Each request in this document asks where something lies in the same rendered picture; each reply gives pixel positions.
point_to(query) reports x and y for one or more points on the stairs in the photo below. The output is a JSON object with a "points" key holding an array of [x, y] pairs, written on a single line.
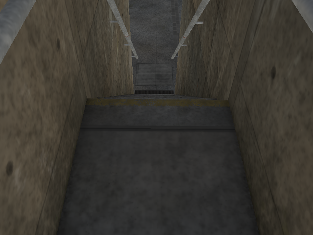
{"points": [[157, 97]]}

